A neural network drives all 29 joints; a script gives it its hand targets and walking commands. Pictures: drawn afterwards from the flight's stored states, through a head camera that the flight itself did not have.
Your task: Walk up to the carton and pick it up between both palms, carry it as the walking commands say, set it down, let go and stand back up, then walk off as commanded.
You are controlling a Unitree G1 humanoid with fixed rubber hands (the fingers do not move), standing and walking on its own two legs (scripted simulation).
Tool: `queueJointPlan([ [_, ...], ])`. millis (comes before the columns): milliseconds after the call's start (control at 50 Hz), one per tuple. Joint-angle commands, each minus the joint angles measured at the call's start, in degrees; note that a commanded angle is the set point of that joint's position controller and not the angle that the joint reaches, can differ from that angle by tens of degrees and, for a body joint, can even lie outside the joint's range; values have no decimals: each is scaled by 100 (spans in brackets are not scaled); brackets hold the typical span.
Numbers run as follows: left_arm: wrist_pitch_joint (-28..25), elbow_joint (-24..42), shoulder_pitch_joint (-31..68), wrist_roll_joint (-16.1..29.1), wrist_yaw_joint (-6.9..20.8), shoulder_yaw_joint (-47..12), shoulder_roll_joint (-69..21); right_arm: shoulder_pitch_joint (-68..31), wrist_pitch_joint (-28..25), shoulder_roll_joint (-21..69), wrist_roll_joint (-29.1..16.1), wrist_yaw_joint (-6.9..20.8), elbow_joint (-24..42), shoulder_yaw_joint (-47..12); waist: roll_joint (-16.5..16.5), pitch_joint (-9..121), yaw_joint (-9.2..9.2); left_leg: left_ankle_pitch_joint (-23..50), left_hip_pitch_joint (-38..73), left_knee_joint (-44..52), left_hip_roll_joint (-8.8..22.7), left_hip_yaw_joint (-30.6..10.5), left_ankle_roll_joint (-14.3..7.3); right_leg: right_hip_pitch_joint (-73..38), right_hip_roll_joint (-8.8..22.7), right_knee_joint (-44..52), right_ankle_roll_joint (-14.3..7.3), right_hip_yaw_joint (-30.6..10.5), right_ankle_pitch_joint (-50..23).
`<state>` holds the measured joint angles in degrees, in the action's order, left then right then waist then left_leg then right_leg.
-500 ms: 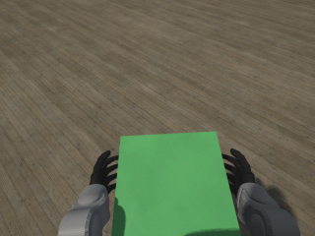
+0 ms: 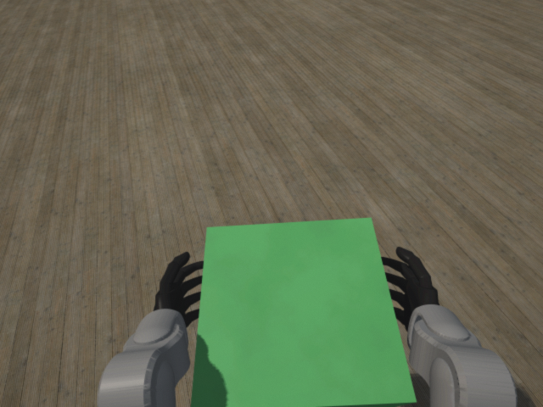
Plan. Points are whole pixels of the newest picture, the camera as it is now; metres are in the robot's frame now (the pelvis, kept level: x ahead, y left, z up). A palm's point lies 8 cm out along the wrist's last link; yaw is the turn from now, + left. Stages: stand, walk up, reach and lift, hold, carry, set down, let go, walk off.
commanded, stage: carry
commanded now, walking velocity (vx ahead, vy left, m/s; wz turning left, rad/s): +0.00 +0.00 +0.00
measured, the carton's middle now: (294, 328) +0.25 +0.01 +0.01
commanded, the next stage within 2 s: none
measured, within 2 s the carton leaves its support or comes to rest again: neither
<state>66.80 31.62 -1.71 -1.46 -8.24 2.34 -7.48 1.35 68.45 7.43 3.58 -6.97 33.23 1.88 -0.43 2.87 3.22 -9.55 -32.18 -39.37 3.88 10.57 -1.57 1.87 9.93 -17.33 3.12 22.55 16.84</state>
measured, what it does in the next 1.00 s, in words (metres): walks ahead: left foot, then right foot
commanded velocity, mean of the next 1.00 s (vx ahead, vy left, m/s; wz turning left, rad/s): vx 0.00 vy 0.00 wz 0.00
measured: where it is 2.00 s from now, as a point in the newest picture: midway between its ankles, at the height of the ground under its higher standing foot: outside the picture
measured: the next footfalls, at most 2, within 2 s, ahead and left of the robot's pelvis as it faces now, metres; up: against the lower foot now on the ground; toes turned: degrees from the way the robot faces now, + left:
left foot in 0.10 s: +0.23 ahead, +0.09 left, +0.00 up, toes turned -10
right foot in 0.42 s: +0.28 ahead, -0.10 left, +0.00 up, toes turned +6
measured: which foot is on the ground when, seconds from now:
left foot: up 0.00-0.08, down 0.10-1.00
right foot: down 0.00-0.10, up 0.12-0.40, down 0.42-1.00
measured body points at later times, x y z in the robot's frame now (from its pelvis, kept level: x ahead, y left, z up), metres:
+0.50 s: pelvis +0.21 +0.02 -0.01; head +0.22 +0.01 +0.44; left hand +0.46 +0.17 +0.07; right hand +0.46 -0.13 +0.07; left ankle +0.19 +0.09 -0.75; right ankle +0.24 -0.10 -0.75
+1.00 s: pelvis +0.23 +0.00 -0.01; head +0.23 +0.00 +0.44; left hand +0.48 +0.16 +0.07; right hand +0.49 -0.14 +0.07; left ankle +0.19 +0.09 -0.75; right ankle +0.24 -0.10 -0.75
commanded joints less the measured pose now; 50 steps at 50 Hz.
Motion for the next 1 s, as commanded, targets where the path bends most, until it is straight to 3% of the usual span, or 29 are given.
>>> queueJointPlan([
  [0, 2, 751, 2243, 1822, 875, -3639, -4331, -2103, -178, 4428, -1402, 425, 512, -3541, -1220, 757, -71, 648, 592, 717, -505, 509, -66, -706, 826, -73, -315, -272, -4440],
  [40, 14, 757, 2148, 1818, 882, -3603, -4260, -2086, -166, 4411, -1438, 411, 556, -3583, -1262, 1085, -117, 1144, 1567, 1437, -858, 748, -140, -688, 676, -1046, -143, -119, -4810],
  [60, 23, 764, 2187, 1796, 878, -3596, -4202, -2027, -154, 4430, -1461, 407, 516, -3591, -1051, 1400, -264, 1718, 2642, 1864, -867, 797, -247, -220, 486, -1988, 16, 19, -4353],
  [80, 45, 733, 2214, 1725, 869, -3602, -4079, -2042, -130, 4453, -1486, 422, 516, -3597, -751, 1644, -438, 2571, 3807, 2127, -275, 119, -431, 780, 271, -2975, 198, -94, -3143],
  [100, 101, 733, 2263, 1680, 882, -3668, -4132, -2063, -93, 4367, -1440, 433, 438, -3546, 527, 1802, -376, 5667, 5070, 1646, 1420, -1936, -874, 2556, -200, -4248, 323, -366, 553],
  [120, 150, 477, 1871, 1687, 855, -3624, -4246, -1810, -97, 4352, -1470, 425, 255, -3400, 1027, 2338, -331, 5921, 5620, 1634, 1969, -2917, -1474, 3330, -496, -5104, 254, -1314, 1828],
  [140, 80, 518, 1925, 1743, 870, -3686, -4536, -1953, -148, 4615, -1604, 475, 443, -3472, 523, 2387, -285, 5364, 5229, 1755, 1888, -2515, -1344, 3340, -226, -5091, 207, -1968, 1692],
  [160, 17, 657, 2186, 1824, 910, -3787, -4775, -2052, -216, 4870, -1663, 539, 406, -3493, 321, 2341, -281, 5004, 4791, 1779, 1723, -2065, -1141, 3202, -35, -4749, 206, -2157, 1486],
  [180, -46, 701, 2286, 1843, 937, -3828, -5027, -2116, -290, 5094, -1753, 607, 425, -3546, 285, 2238, -258, 4636, 4283, 1913, 1559, -1634, -1012, 2913, 98, -4225, 221, -2184, 1283],
  [220, -196, 794, 2375, 1798, 942, -3900, -5325, -2227, -417, 5316, -1848, 722, 618, -3706, 476, 2058, -246, 4421, 3683, 2027, 1301, -1022, -872, 2350, -39, -3339, 159, -1892, 977],
  [300, -280, 842, 2084, 1645, 874, -3902, -5134, -2162, -494, 5019, -1845, 802, 788, -3812, 833, 2196, -272, 4560, 3338, 1926, 1122, -567, -738, 1764, -374, -2162, -34, -1519, 259],
  [360, -210, 814, 2005, 1600, 849, -3842, -4856, -2089, -412, 4723, -1756, 785, 741, -3762, 755, 2082, -232, 3800, 3093, 1597, 835, -338, -489, 1278, -390, -999, -87, -1236, -767],
  [400, -130, 769, 2097, 1598, 837, -3831, -4669, -1999, -334, 4499, -1656, 748, 585, -3643, 439, 1904, -248, 2715, 2711, 1450, 558, -315, -134, 694, -72, -251, -101, -1364, -2007],
  [420, -70, 699, 2137, 1590, 835, -3800, -4543, -1898, -280, 4391, -1591, 717, 463, -3568, 98, 1871, -329, 1771, 2405, 1344, 418, -336, 17, 403, 350, -341, -145, -1701, -3078],
  [440, -63, 596, 2174, 1581, 837, -3744, -4532, -2110, -233, 4393, -1660, 702, 642, -3692, -545, 1866, -322, 973, 2406, 1471, 314, -478, 92, 485, 608, -652, -366, -1904, -3840],
  [460, -31, 544, 2229, 1603, 846, -3676, -4504, -2207, -179, 4416, -1662, 688, 600, -3711, -639, 1798, -320, 830, 2443, 1533, 390, -578, 126, 567, 624, -707, -414, -1905, -3656],
  [520, 73, 371, 2257, 1603, 829, -3550, -4414, -2237, -89, 4349, -1619, 640, 392, -3577, -125, 1585, -283, 2140, 2595, 1507, 583, -644, 93, 877, 377, -815, -322, -1718, -2687],
  [560, 124, 267, 2292, 1572, 803, -3517, -4371, -2254, -48, 4312, -1580, 615, 278, -3510, -42, 1622, -277, 2661, 2675, 1353, 616, -650, 97, 884, 362, -864, -292, -1698, -2767],
  [660, 137, 197, 2449, 1581, 782, -3496, -4464, -2365, -17, 4427, -1594, 599, 182, -3465, -170, 1641, -288, 2384, 2620, 1266, 549, -594, 154, 759, 431, -1049, -353, -1669, -3413],
  [800, 88, 343, 2560, 1607, 782, -3560, -4589, -2451, -77, 4572, -1653, 612, 291, -3514, -39, 1707, -275, 2504, 2633, 1240, 612, -636, 113, 854, 367, -1147, -340, -1627, -2840],
  [980, 67, 410, 2531, 1602, 787, -3594, -4582, -2395, -120, 4547, -1628, 613, 346, -3545, 1, 1595, -255, 1710, 2354, 1338, 647, -715, 52, 1030, 339, -1096, -372, -1685, -2014],
])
